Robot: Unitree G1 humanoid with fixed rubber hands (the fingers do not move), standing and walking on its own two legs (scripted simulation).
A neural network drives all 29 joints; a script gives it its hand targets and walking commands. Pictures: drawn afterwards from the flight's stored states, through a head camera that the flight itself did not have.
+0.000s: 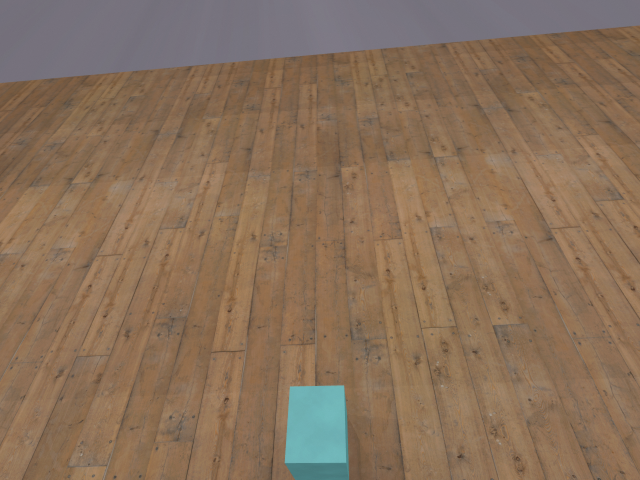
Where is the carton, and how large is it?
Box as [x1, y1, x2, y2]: [285, 385, 348, 479]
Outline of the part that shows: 343,385 290,386 285,463 295,479 348,479 346,408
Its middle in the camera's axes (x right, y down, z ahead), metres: +0.00 +0.53 +1.05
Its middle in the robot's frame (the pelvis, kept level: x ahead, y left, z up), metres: +0.39 +0.08 -0.66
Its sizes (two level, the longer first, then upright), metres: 0.183 0.146 0.229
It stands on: the floor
